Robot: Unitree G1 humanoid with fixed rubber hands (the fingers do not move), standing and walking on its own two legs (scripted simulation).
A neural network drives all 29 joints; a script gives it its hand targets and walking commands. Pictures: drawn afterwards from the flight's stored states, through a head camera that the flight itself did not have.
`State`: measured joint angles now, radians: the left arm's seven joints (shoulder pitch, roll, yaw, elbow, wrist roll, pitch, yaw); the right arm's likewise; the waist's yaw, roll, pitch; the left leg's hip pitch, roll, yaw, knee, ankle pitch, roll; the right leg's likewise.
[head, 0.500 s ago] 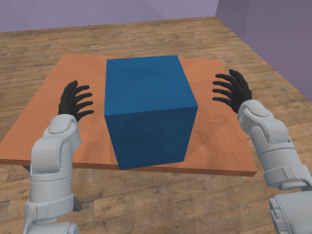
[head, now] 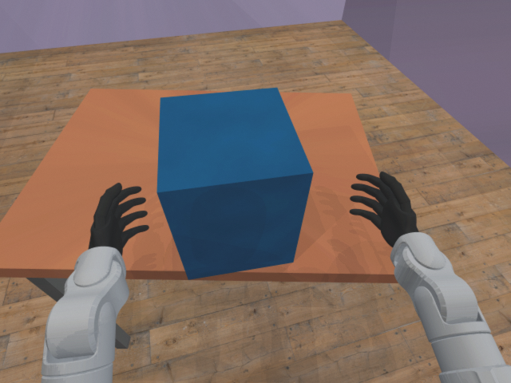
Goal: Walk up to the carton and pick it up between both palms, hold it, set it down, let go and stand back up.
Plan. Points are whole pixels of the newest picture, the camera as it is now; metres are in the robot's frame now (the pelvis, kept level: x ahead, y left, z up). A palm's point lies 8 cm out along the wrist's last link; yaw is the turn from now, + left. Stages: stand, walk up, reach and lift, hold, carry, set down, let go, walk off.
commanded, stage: set down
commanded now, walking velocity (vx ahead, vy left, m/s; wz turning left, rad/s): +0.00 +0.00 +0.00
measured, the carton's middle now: (231, 186) +0.41 +0.08 +0.06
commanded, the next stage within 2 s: let go in 1.94 s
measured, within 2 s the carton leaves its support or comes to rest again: neither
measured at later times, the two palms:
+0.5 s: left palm (114, 298) +0.20 +0.22 +0.06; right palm (407, 292) +0.24 -0.19 +0.04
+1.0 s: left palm (117, 318) +0.19 +0.23 +0.00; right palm (403, 322) +0.21 -0.19 +0.00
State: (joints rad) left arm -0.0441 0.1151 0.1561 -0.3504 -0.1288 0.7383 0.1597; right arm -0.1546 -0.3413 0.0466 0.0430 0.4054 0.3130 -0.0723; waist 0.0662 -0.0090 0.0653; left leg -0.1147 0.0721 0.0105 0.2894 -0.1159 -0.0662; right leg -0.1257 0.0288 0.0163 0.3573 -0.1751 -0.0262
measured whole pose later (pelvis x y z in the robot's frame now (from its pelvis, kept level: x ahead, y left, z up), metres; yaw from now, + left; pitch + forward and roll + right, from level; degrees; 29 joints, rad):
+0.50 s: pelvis +0.01 +0.00 +0.00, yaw -1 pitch -4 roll +1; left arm 0.28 0.09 0.04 -0.28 -0.12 0.33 0.18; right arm 0.25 -0.28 0.03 -0.05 0.29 0.06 0.00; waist 0.09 -0.01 0.08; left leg -0.07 0.08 0.02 0.25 -0.11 -0.07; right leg -0.10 0.03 0.03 0.33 -0.17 -0.03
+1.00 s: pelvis +0.03 +0.02 +0.00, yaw -1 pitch -3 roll +0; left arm 0.39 0.10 -0.01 -0.05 -0.05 0.13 0.16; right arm 0.36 -0.28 0.04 0.17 0.23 -0.10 0.08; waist 0.08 -0.02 0.07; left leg -0.05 0.06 0.04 0.25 -0.14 -0.05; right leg -0.05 0.01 0.04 0.29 -0.18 -0.01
